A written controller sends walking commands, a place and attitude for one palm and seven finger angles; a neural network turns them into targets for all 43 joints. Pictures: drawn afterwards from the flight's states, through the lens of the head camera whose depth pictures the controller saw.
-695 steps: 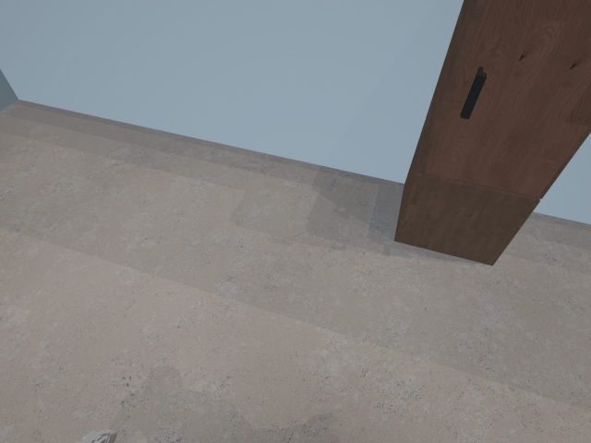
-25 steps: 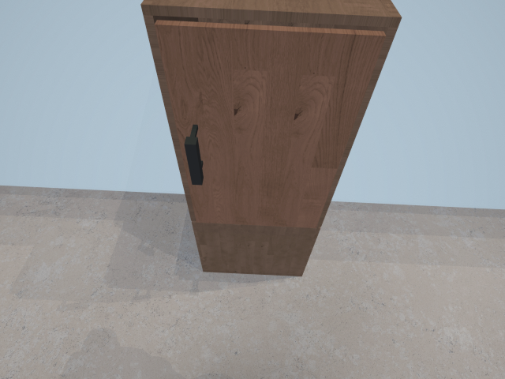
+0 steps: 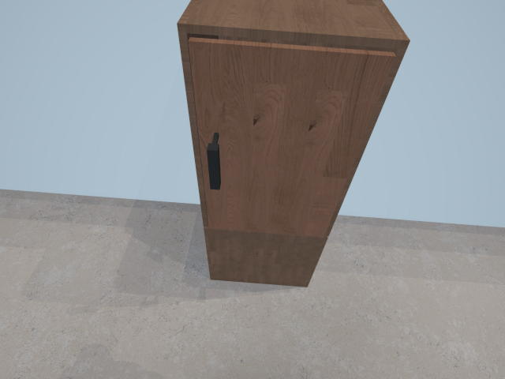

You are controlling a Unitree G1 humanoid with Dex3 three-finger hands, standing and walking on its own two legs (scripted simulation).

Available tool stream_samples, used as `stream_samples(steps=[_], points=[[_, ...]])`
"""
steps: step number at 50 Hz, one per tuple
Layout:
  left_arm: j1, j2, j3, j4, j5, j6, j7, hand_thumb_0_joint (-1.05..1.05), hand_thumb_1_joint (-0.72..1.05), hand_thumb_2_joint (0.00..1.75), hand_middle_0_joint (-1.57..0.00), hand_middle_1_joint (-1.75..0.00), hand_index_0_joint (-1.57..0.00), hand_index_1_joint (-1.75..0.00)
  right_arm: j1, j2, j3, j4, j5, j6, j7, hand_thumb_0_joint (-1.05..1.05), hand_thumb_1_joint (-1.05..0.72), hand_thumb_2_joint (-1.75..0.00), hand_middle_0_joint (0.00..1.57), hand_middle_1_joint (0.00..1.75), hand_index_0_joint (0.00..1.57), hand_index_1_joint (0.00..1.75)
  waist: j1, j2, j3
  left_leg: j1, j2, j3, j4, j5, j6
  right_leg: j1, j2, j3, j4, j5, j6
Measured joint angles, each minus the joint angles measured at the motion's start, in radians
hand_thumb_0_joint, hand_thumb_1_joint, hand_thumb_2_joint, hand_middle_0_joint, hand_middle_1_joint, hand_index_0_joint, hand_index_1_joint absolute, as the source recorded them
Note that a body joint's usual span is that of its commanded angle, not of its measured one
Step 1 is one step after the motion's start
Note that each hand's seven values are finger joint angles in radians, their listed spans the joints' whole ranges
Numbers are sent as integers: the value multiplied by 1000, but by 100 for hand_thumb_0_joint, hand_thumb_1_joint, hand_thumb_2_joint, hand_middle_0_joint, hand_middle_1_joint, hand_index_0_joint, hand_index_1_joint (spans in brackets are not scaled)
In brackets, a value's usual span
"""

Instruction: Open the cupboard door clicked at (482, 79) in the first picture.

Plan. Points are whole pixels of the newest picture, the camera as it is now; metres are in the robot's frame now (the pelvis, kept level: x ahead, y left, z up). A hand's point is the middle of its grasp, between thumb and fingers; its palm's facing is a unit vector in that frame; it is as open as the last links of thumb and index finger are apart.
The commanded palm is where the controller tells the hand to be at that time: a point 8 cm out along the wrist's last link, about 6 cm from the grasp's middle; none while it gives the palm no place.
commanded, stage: look again from close up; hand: left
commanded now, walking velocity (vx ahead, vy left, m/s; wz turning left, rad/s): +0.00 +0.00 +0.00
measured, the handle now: (215, 161) +0.58 +0.13 -0.03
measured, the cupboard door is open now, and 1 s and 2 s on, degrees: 0 0 0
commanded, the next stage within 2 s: shuffle to correct the standing spot in 0.54 s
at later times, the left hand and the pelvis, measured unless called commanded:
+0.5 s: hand out of the picture +0.00 +0.17 -0.19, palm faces +0.05 -0.99 -0.16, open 7.3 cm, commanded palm none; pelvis +0.00 +0.01 -0.01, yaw +1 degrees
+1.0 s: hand out of the picture -0.05 +0.15 -0.18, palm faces +0.04 -0.99 -0.13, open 7.4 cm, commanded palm none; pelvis -0.02 -0.01 -0.01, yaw -1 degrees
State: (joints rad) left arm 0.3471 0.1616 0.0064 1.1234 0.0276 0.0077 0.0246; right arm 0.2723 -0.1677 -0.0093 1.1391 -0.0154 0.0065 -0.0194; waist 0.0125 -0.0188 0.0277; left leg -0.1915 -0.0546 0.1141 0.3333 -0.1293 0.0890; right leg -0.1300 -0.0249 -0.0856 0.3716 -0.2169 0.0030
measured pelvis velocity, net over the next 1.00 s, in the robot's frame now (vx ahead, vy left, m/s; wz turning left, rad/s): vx -0.02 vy -0.01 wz -0.01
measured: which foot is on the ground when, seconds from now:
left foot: down 0.00-1.00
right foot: down 0.00-0.80, up 0.82-1.00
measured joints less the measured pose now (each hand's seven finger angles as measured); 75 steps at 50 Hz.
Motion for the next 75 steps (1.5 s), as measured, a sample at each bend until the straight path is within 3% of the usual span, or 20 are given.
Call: stream_samples(steps=[4, 8, 13, 22, 36, 40, 46, 51, 53, 55, 59, 62, 65, 66, 69, 72, 75], points=[[16, 2, 0, 14, 0, 0, 2, 1, 91, 90, -20, -30, -20, -30, 3, 1, -1, 6, 2, -2, -2, 1, -91, -90, 20, 30, 20, 30, 1, 1, 3, 3, -3, 1, -4, 0, 3, 2, -3, 1, -1, -1, 2], [13, -4, -22, 8, 1, -29, 21, 1, 91, 90, -20, -30, -20, -30, 5, -10, 17, -51, 0, -13, 7, 1, -91, -90, 20, 30, 20, 30, -12, 26, 18, -64, 8, -13, 101, -42, 6, -34, 2, -16, 50, -21, 3], [9, -13, -21, -23, -4, -16, 16, 1, 91, 90, -20, -30, -20, -30, 19, -7, 20, -94, -6, -10, -3, 2, -93, -90, 20, 30, 20, 30, -14, 40, -8, -89, -1, -24, 165, -77, 22, -55, -11, -28, 118, -64, 5], [-5, -26, -16, -81, -2, -14, 14, 1, 91, 90, -20, -30, -20, -30, 12, -10, 12, -107, -4, -19, -1, 2, -94, -90, 20, 30, 20, 30, -3, 22, -51, -73, -12, -12, 134, -62, 25, -57, -22, -16, 120, -63, 12], [4, -11, -13, -77, -1, -5, 10, 1, 91, 90, -20, -30, -20, -30, 21, 15, 13, -69, -2, -19, 0, 1, -93, -90, 20, 30, 20, 30, -7, -17, -44, -65, -2, -13, 103, -35, 21, -45, -9, -17, 77, -28, 8], [26, -11, -5, -70, 6, 12, 0, 1, 91, 90, -20, -30, -20, -30, 33, 29, 6, -60, -6, -12, -5, 1, -92, -90, 20, 30, 20, 30, -10, -24, -46, -73, -1, -5, 101, -32, 22, -70, -6, -4, 106, -52, -11], [49, -21, 17, -70, 13, 45, -19, 1, 91, 90, -20, -30, -20, -30, 50, 29, -15, -60, -15, -1, -16, 1, -91, -90, 20, 30, 21, 30, -20, -9, -47, -95, 17, 3, 107, -27, 18, -148, 15, 36, 272, -176, -40], [60, -34, 31, -75, 10, 42, -25, 1, 91, 90, -20, -30, -20, -30, 61, 17, -32, -56, -21, 6, -17, 1, -91, -90, 20, 30, 21, 30, -21, 12, -50, -105, 42, -1, 114, -24, -7, -96, 18, 24, 163, -153, -48], [64, -38, 35, -77, 10, 38, -24, 1, 91, 90, -20, -30, -20, -30, 63, 14, -39, -55, -20, 11, -16, 1, -91, -90, 20, 30, 21, 30, -17, 19, -48, -119, 56, -6, 146, -47, -22, -67, 26, 14, 91, -79, -44], [75, -37, 37, -81, 13, 32, -20, 0, 91, 90, -20, -30, -20, -30, 69, 16, -40, -54, -17, 18, -16, 1, -91, -90, 20, 30, 20, 30, -12, 19, -54, -150, 65, -19, 227, -155, -40, -63, 35, 3, 82, -40, -46], [92, -35, 37, -77, 13, 14, -6, 0, 91, 90, -20, -30, -20, -30, 72, 28, -39, -62, -12, 20, -5, 1, -91, -90, 20, 30, 20, 30, -2, -2, -61, -247, 78, -29, 523, -263, -46, -35, 43, -17, 48, -35, -59], [91, -36, 32, -68, 16, 10, -5, 0, 91, 90, -20, -30, -20, -30, 63, 41, -37, -80, -12, 10, 1, 1, -91, -90, 20, 30, 20, 30, -2, -15, -59, -244, 95, -13, 512, -263, -52, -28, 48, -32, 47, -41, -58], [91, -38, 27, -67, 11, 11, -10, 1, 91, 90, -20, -30, -20, -30, 58, 45, -29, -96, -15, -11, -10, 1, -93, -90, 20, 30, 20, 30, 0, -19, -54, -154, 108, 6, 311, -198, -62, -49, 57, -38, 112, -83, -53], [93, -42, 26, -70, 9, 12, -15, 1, 91, 90, -20, -30, -20, -30, 59, 41, -27, -102, -16, -23, -12, 2, -93, -90, 20, 30, 20, 30, -3, -14, -55, -137, 115, 4, 259, -151, -48, -73, 62, -40, 161, -111, -51], [72, -34, 31, -64, 17, 32, -31, 1, 91, 90, -20, -30, -20, -30, 54, 53, -24, -101, -21, -37, -19, 1, -93, -90, 20, 30, 20, 30, -14, -48, -50, -141, 107, 31, 286, -148, -36, -194, 43, 7, 426, -209, -46], [24, -22, 41, -69, 24, 36, -45, 1, 91, 90, -20, -30, -20, -30, 71, 64, -21, -92, -20, -46, -23, 1, -93, -90, 20, 30, 20, 30, -21, -58, -44, -105, 101, 37, 218, -129, -49, -311, 9, 39, 629, -123, -32], [-24, -10, 46, -85, 27, 33, -37, 2, 92, 90, -20, -30, -20, -30, 86, 70, -17, -75, -20, -50, -20, 1, -92, -90, 20, 30, 20, 30, -19, -44, -31, -67, 108, 30, 144, -92, -61, -351, -29, 51, 608, -62, -12]])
